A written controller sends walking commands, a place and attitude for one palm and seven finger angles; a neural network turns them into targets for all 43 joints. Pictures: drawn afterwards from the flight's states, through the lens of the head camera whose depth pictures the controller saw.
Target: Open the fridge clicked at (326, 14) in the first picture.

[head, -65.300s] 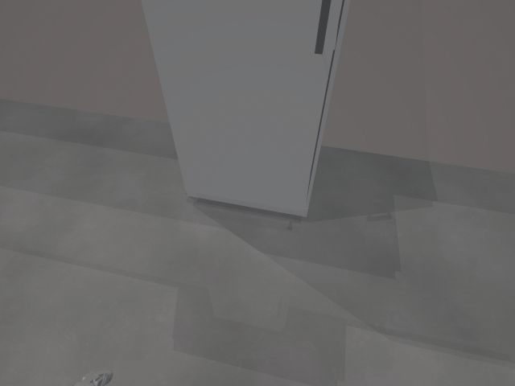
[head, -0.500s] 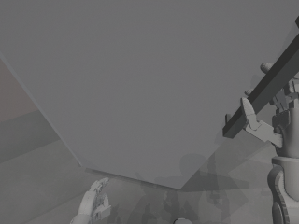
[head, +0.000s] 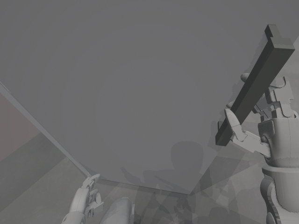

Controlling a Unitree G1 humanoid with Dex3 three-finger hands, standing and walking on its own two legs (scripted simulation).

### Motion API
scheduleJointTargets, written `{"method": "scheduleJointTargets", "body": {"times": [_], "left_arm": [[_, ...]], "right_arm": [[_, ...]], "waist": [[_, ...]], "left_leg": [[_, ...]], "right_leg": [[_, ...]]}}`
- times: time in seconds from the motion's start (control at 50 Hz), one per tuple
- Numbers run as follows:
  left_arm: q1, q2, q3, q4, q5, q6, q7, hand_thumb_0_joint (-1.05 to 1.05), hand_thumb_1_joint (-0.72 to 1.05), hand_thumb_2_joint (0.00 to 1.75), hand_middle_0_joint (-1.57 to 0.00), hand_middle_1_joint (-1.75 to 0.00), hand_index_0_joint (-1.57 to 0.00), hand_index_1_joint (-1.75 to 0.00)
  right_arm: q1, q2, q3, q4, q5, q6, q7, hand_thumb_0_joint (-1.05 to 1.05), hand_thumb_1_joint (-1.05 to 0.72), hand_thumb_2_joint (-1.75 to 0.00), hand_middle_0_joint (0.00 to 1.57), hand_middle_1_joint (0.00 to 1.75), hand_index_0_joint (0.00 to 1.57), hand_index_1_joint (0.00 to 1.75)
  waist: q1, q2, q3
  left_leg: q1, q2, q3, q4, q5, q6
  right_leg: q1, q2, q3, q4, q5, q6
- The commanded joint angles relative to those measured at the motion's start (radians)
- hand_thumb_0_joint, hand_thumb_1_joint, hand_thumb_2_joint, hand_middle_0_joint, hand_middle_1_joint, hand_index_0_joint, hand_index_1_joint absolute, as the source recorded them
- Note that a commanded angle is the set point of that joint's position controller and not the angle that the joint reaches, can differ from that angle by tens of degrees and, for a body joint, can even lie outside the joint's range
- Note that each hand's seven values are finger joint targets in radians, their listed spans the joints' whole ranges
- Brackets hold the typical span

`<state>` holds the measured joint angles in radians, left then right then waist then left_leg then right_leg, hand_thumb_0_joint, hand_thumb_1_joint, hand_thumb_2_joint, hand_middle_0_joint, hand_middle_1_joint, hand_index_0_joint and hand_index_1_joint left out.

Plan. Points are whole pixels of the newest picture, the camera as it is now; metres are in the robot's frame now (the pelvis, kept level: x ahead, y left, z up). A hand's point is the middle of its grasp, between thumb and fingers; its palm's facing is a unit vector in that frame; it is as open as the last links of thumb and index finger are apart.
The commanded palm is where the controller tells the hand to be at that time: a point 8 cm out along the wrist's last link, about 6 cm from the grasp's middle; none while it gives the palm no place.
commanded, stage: walk backward, drawing the door open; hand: right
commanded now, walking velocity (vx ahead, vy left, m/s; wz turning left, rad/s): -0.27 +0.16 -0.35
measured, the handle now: (239, 99) +0.32 -0.14 +0.21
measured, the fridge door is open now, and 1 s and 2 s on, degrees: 58 69 68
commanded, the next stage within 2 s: stop walking and hold the door back in 0.20 s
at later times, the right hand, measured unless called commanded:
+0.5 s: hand (215, 212) +0.13 -0.08 +0.19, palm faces +0.45 +0.87 -0.21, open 8.0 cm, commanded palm +0.13 -0.12 +0.18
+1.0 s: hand (219, 169) +0.19 -0.09 +0.21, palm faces +0.48 +0.85 -0.23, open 5.9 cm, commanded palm +0.15 -0.15 +0.18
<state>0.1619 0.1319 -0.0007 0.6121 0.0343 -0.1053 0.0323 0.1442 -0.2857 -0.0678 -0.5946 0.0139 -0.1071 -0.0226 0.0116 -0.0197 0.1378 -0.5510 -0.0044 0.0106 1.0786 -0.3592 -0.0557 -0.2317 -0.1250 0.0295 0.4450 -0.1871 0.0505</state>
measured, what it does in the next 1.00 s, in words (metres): steps to the left, turning right: left foot, then right foot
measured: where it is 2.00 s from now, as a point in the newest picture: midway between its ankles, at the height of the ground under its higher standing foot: outside the picture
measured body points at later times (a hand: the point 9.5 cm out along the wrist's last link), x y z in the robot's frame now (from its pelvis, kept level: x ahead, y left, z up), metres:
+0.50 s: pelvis -0.09 +0.15 -0.02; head -0.08 +0.13 +0.43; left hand +0.16 +0.35 -0.09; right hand +0.10 -0.12 +0.20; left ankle -0.01 +0.25 -0.75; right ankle -0.12 +0.09 -0.75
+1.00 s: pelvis -0.18 +0.22 -0.01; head -0.15 +0.24 +0.44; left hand +0.00 +0.44 -0.14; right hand +0.16 -0.13 +0.22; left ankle -0.13 +0.35 -0.75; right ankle -0.18 +0.07 -0.68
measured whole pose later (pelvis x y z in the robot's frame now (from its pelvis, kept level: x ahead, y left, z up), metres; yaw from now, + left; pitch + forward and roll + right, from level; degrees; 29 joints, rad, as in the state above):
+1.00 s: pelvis -0.18 +0.22 -0.01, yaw -19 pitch -3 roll -2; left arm 0.24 0.29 0.00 0.78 -0.03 -0.01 0.10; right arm -0.81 -0.36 -0.18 0.78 0.04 -0.18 -0.03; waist 0.02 -0.03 0.09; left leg -0.19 0.08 0.00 0.51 -0.28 -0.03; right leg -0.49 -0.01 -0.01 0.97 -0.35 0.02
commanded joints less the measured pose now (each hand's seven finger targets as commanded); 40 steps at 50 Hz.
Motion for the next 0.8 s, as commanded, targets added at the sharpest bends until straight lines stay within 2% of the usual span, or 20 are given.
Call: {"method": "scheduleJointTargets", "body": {"times": [0.0,0.08,0.1,0.12,0.14,0.16,0.18,0.2,0.28,0.38,0.44,0.46,0.5,0.54,0.58,0.66,0.72,0.74,0.76,0.78], "left_arm": [[-0.064,0.175,0.078,-0.135,-0.028,-0.051,0.000,0.00,0.90,0.90,-0.20,-0.30,-0.20,-0.30],[-0.071,0.171,0.071,-0.138,-0.035,-0.057,-0.004,0.00,0.90,0.90,-0.20,-0.30,-0.20,-0.30],[-0.090,0.157,0.063,-0.147,-0.038,-0.063,-0.004,0.00,0.90,0.90,-0.20,-0.30,-0.20,-0.30],[-0.069,0.129,0.055,-0.129,-0.044,-0.066,-0.002,0.00,0.90,0.90,-0.20,-0.30,-0.20,-0.30],[-0.084,0.099,0.047,-0.134,-0.045,-0.057,-0.001,0.00,0.90,0.90,-0.20,-0.30,-0.20,-0.30],[-0.139,0.092,0.046,-0.149,-0.038,-0.053,0.009,0.00,0.90,0.90,-0.20,-0.30,-0.20,-0.30],[-0.148,0.098,0.037,-0.134,-0.022,-0.060,0.016,0.00,0.90,0.90,-0.20,-0.30,-0.20,-0.30],[-0.134,0.122,0.062,-0.118,-0.034,-0.052,0.022,0.00,0.90,0.90,-0.20,-0.30,-0.20,-0.30],[-0.164,0.092,0.031,-0.139,-0.022,-0.017,0.041,0.00,0.90,0.90,-0.20,-0.30,-0.20,-0.30],[-0.091,0.143,0.032,-0.133,-0.028,0.009,0.057,0.00,0.90,0.90,-0.20,-0.30,-0.20,-0.30],[-0.057,0.173,0.027,-0.121,-0.039,0.029,0.054,0.00,0.90,0.90,-0.20,-0.30,-0.20,-0.30],[-0.071,0.201,0.034,-0.133,-0.041,0.031,0.053,0.00,0.90,0.90,-0.20,-0.30,-0.20,-0.30],[-0.074,0.219,0.030,-0.136,-0.056,0.044,0.041,0.00,0.90,0.90,-0.20,-0.30,-0.20,-0.30],[-0.093,0.188,0.005,-0.113,-0.053,0.048,0.041,0.00,0.90,0.90,-0.20,-0.30,-0.20,-0.30],[-0.075,0.210,0.021,-0.101,-0.067,0.053,0.042,0.00,0.90,0.90,-0.20,-0.30,-0.20,-0.30],[-0.089,0.205,0.003,-0.077,-0.066,0.060,0.045,0.00,0.90,0.90,-0.20,-0.30,-0.20,-0.30],[-0.079,0.216,0.005,-0.055,-0.056,0.069,0.055,0.00,0.90,0.90,-0.20,-0.30,-0.20,-0.30],[-0.075,0.208,0.007,-0.046,-0.055,0.073,0.057,0.00,0.90,0.90,-0.20,-0.30,-0.20,-0.30],[-0.060,0.194,0.016,-0.042,-0.053,0.080,0.057,0.00,0.90,0.90,-0.20,-0.30,-0.20,-0.30],[-0.064,0.188,0.020,-0.052,-0.051,0.080,0.063,0.00,0.90,0.90,-0.20,-0.30,-0.20,-0.30]], "right_arm": [[-0.177,-0.045,-0.085,-0.276,0.016,-0.099,-0.031,0.00,-0.90,-0.90,0.45,1.40,0.45,1.40],[-0.167,-0.109,-0.174,-0.239,0.020,-0.111,-0.064,0.00,-0.90,-0.90,0.45,1.40,0.45,1.40],[-0.186,-0.107,-0.166,-0.255,0.022,-0.121,-0.064,0.00,-0.90,-0.90,0.45,1.40,0.45,1.40],[-0.195,-0.152,-0.200,-0.261,0.020,-0.128,-0.068,0.00,-0.90,-0.90,0.45,1.40,0.45,1.40],[-0.185,-0.217,-0.245,-0.276,0.020,-0.126,-0.071,0.00,-0.90,-0.90,0.45,1.40,0.45,1.40],[-0.149,-0.278,-0.306,-0.278,0.020,-0.121,-0.075,0.00,-0.90,-0.90,0.45,1.40,0.45,1.40],[-0.130,-0.269,-0.314,-0.253,0.014,-0.111,-0.088,0.00,-0.90,-0.90,0.45,1.40,0.45,1.40],[-0.130,-0.274,-0.336,-0.274,0.030,-0.105,-0.086,0.00,-0.90,-0.90,0.45,1.40,0.45,1.40],[-0.080,-0.159,-0.251,-0.290,0.048,-0.121,-0.073,0.00,-0.90,-0.90,0.45,1.40,0.45,1.40],[-0.300,-0.138,-0.206,-0.016,0.028,-0.084,-0.126,0.00,-0.90,-0.90,0.45,1.40,0.45,1.40],[-0.515,-0.127,-0.128,0.127,0.017,-0.087,-0.134,0.00,-0.90,-0.90,0.45,1.40,0.45,1.40],[-0.577,-0.119,-0.099,0.150,0.020,-0.094,-0.130,0.00,-0.90,-0.90,0.45,1.40,0.45,1.40],[-0.721,-0.093,-0.029,0.236,0.021,-0.097,-0.126,0.00,-0.90,-0.90,0.45,1.40,0.45,1.40],[-0.870,-0.135,-0.048,0.359,0.001,-0.090,-0.119,0.00,-0.90,-0.90,0.45,1.40,0.45,1.40],[-0.996,-0.138,-0.040,0.420,0.007,-0.084,-0.118,0.00,-0.90,-0.90,0.45,1.40,0.45,1.40],[-1.131,-0.044,0.043,0.664,0.026,-0.045,-0.091,0.00,-0.90,-0.90,0.45,1.40,0.45,1.40],[-1.224,-0.160,-0.052,0.834,0.024,-0.036,-0.094,0.00,-0.90,-0.90,0.45,1.40,0.45,1.40],[-1.237,-0.206,-0.089,0.886,0.021,-0.037,-0.094,0.00,-0.90,-0.90,0.45,1.40,0.45,1.40],[-1.254,-0.270,-0.136,0.921,0.016,-0.041,-0.091,0.00,-0.90,-0.90,0.45,1.40,0.45,1.40],[-1.250,-0.337,-0.179,0.988,0.021,-0.036,-0.086,0.00,-0.90,-0.90,0.45,1.40,0.45,1.40]], "waist": [[-0.008,-0.274,-0.271],[-0.013,-0.295,-0.304],[-0.025,-0.225,-0.305],[-0.018,-0.054,-0.324],[-0.018,0.223,-0.312],[-0.048,0.369,-0.321],[-0.057,0.218,-0.316],[-0.038,0.306,-0.334],[-0.034,0.200,-0.266],[-0.022,0.184,-0.336],[-0.008,0.120,-0.371],[-0.018,0.028,-0.342],[-0.035,-0.242,-0.287],[-0.001,-0.175,-0.225],[-0.003,-0.071,-0.224],[-0.019,-0.141,-0.241],[-0.042,-0.147,-0.311],[-0.055,-0.073,-0.327],[-0.065,0.129,-0.310],[-0.069,0.361,-0.219]], "left_leg": [[0.214,-0.014,0.039,-0.196,0.038,-0.013],[0.381,-0.064,0.099,-0.502,-0.024,-0.032],[0.460,-0.042,0.091,-0.628,0.060,-0.039],[0.450,0.018,0.056,-0.771,0.172,-0.032],[0.462,0.176,-0.061,-0.815,0.334,0.031],[0.396,0.350,-0.209,-0.803,0.454,0.126],[0.352,0.419,-0.215,-0.791,0.527,0.194],[0.396,0.416,-0.183,-0.739,0.500,0.204],[0.486,0.329,0.034,-0.639,0.710,0.221],[0.479,0.382,-0.116,-0.644,0.731,0.192],[0.435,0.326,-0.111,-0.574,0.507,0.122],[0.343,0.240,-0.067,-0.509,0.368,0.086],[0.151,0.078,0.031,-0.325,-0.078,0.007],[0.120,0.064,-0.046,-0.091,-0.135,0.012],[0.120,0.053,-0.030,-0.103,-0.062,0.014],[0.288,0.002,0.076,-0.281,-0.048,0.016],[0.472,-0.013,0.118,-0.510,-0.092,0.040],[0.550,0.027,0.051,-0.615,-0.115,0.063],[0.556,0.174,-0.205,-0.788,-0.263,0.138],[0.533,0.388,-0.610,-0.940,-0.402,0.237]], "right_leg": [[0.021,-0.125,0.046,-0.147,0.164,-0.123],[-0.016,-0.105,0.057,-0.063,0.009,-0.117],[-0.071,-0.075,0.084,0.004,-0.030,-0.099],[-0.020,0.021,0.024,0.143,-0.084,-0.059],[-0.141,0.129,-0.035,0.353,-0.335,-0.020],[-0.260,0.171,-0.034,0.682,-0.485,-0.019],[-0.285,0.156,0.022,0.828,-0.516,-0.030],[-0.318,0.122,0.038,0.896,-0.496,-0.021],[-0.271,0.089,-0.084,0.664,-0.432,0.004],[-0.106,0.124,-0.077,0.269,-0.314,-0.036],[0.073,0.107,-0.062,-0.053,-0.077,-0.061],[0.121,0.009,0.047,-0.121,0.000,-0.101],[0.189,-0.232,0.271,-0.076,0.495,-0.228],[0.032,-0.250,0.337,-0.207,0.082,-0.263],[0.019,-0.199,0.274,-0.203,-0.228,-0.255],[-0.093,-0.105,0.150,-0.232,-0.476,-0.202],[-0.139,-0.074,0.119,-0.142,-0.522,-0.169],[-0.189,-0.040,0.076,-0.016,-0.489,-0.145],[-0.286,0.041,-0.005,0.268,-0.394,-0.105],[-0.479,0.141,-0.038,0.522,-0.345,-0.051]]}}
